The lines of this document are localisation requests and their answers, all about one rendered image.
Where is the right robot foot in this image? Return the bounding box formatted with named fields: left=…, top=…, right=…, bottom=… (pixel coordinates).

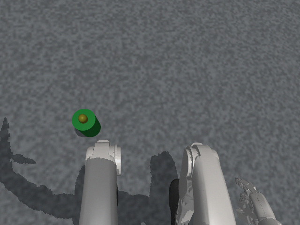
left=169, top=179, right=189, bottom=225

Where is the right robot hand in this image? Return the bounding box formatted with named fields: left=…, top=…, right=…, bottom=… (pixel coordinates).
left=235, top=178, right=276, bottom=225

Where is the bottle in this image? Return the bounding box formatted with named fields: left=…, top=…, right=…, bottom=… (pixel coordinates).
left=72, top=109, right=101, bottom=137

